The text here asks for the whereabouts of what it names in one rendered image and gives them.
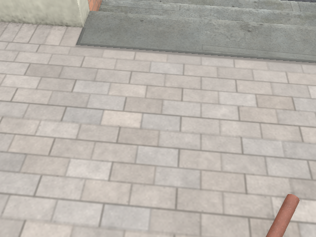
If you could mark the stairs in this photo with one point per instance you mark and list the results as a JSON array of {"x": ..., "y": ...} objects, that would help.
[{"x": 280, "y": 12}]

